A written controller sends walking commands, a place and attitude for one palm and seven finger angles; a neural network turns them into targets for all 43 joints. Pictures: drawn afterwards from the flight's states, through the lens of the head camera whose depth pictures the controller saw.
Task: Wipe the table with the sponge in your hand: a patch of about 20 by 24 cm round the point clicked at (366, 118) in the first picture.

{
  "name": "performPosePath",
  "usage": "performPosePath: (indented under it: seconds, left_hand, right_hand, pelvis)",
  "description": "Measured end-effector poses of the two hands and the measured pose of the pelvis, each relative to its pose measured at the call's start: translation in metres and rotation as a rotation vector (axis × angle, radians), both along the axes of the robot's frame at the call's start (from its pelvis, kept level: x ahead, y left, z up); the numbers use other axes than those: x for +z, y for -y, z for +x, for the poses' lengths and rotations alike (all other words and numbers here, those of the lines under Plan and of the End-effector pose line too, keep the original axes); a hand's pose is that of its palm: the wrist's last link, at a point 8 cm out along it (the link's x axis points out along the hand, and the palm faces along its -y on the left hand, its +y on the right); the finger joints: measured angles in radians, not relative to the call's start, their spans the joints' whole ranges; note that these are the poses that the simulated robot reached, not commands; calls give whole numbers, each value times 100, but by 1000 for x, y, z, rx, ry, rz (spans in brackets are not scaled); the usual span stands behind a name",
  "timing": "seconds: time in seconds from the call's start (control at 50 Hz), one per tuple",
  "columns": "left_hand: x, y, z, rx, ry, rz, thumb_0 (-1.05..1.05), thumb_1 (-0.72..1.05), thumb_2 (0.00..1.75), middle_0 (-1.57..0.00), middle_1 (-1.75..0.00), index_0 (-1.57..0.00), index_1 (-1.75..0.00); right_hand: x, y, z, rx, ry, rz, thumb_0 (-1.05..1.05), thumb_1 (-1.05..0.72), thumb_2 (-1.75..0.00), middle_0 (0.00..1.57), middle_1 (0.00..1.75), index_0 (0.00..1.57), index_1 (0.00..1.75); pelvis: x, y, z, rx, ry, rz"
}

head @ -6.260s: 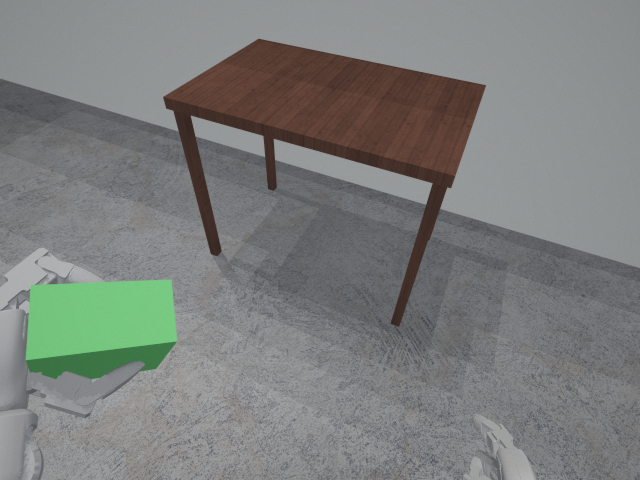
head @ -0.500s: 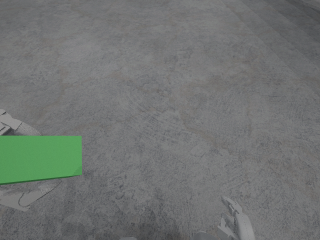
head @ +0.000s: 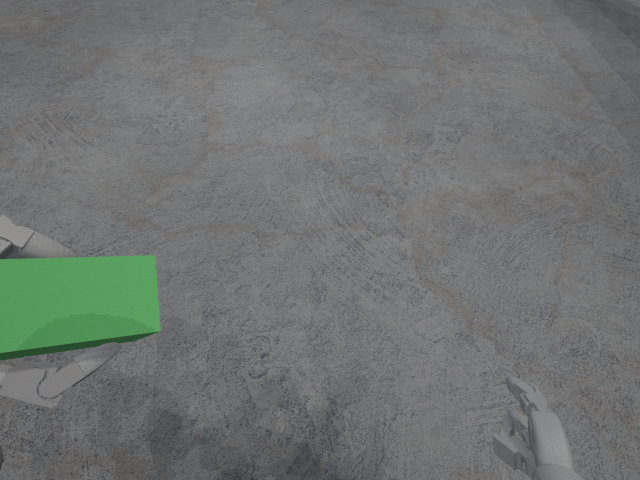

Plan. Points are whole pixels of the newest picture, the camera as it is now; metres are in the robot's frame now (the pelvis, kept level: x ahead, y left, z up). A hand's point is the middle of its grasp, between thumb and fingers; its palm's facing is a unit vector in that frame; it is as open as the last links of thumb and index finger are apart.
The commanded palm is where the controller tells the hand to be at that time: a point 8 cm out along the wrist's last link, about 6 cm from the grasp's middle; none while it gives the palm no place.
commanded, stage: turn to face it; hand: left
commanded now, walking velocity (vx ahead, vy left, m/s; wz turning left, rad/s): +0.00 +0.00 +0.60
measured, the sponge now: (95, 307) +0.23 +0.20 +0.18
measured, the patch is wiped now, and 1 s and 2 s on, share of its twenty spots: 0.00 0.00 0.00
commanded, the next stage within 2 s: none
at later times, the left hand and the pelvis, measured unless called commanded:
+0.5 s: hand out of the picture +0.05 +0.23 +0.18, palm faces +0.63 -0.66 -0.41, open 10.3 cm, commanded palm -0.02 +0.25 +0.19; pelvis -0.08 -0.06 +0.02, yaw +19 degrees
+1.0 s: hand out of the picture -0.15 +0.22 +0.19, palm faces +0.78 -0.41 -0.46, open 10.3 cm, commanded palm -0.21 +0.22 +0.19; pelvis -0.16 -0.10 +0.02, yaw +37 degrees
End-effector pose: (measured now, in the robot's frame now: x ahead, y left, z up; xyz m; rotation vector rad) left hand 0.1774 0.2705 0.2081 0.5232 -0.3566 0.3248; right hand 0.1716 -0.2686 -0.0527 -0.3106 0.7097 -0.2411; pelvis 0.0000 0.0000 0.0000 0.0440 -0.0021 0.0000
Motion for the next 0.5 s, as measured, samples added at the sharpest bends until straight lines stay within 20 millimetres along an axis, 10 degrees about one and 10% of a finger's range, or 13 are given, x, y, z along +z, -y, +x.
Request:
performPosePath:
  seconds: [0.24,0.36,0.5]
  left_hand:
    - [8,-3,-91,160,-68,6,-1,-50,99,-72,-136,-72,-135]
    - [-3,10,-138,316,-112,-6,-1,-50,99,-72,-136,-72,-136]
    - [-13,19,-182,394,-128,-105,-1,-50,99,-72,-136,-72,-136]
  right_hand:
    - [-22,-82,-28,270,-77,239,1,-90,-90,21,30,20,30]
    - [-43,-72,-31,373,-106,258,1,-90,-90,21,30,21,30]
    - [-19,-35,-31,382,-103,119,1,-90,-90,21,30,21,30]
  pelvis:
    - [14,23,-35,172,10,-79]
    - [5,51,-60,243,32,-58]
    - [19,63,-80,338,43,1]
